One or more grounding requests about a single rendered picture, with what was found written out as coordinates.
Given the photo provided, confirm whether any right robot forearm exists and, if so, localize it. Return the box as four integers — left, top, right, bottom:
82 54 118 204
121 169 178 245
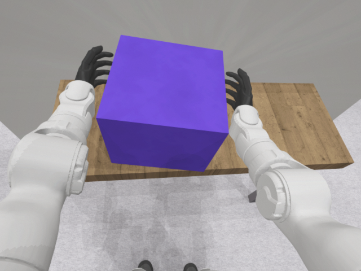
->
229 105 332 204

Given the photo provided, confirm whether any carton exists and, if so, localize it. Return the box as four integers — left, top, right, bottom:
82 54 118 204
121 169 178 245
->
96 35 229 172

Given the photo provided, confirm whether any right robot hand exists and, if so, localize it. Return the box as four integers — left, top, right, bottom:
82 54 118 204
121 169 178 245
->
225 68 253 110

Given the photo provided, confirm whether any left robot hand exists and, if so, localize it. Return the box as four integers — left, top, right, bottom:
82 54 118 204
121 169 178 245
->
75 45 113 88

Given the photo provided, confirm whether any left robot upper arm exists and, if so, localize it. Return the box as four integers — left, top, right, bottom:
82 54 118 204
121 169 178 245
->
0 133 89 271

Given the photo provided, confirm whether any right robot upper arm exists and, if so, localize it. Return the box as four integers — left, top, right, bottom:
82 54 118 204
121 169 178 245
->
256 168 361 271

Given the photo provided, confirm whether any table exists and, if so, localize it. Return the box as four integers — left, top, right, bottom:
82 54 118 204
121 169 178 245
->
52 80 354 203

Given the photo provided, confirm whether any left robot forearm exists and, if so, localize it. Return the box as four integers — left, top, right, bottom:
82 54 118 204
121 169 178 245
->
7 80 95 187

